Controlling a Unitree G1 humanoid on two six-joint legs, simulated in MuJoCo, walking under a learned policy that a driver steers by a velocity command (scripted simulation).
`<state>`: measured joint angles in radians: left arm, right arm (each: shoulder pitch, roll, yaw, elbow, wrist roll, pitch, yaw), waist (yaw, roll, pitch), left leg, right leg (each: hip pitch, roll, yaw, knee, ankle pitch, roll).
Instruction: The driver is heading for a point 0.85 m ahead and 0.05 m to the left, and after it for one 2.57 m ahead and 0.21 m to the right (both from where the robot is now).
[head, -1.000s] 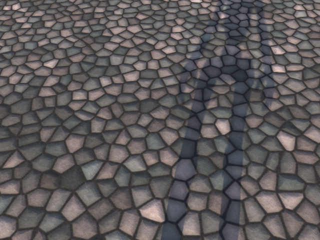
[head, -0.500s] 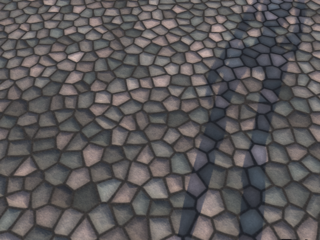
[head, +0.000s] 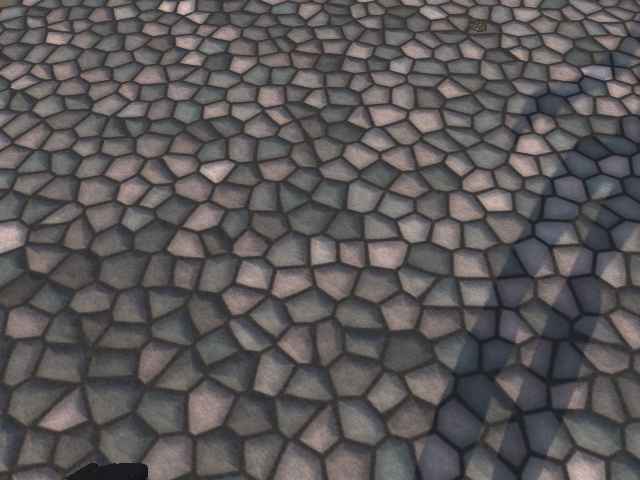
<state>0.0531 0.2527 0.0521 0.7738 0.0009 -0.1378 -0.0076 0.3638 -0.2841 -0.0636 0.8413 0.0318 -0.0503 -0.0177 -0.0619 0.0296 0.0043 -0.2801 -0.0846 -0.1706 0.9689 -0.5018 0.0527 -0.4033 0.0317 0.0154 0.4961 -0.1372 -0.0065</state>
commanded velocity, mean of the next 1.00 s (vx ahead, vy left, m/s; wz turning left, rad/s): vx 0.50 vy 0.00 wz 0.16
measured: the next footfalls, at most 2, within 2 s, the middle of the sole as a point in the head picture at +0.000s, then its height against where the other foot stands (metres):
left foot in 0.44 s outside the picture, level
right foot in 1.02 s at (295, 376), level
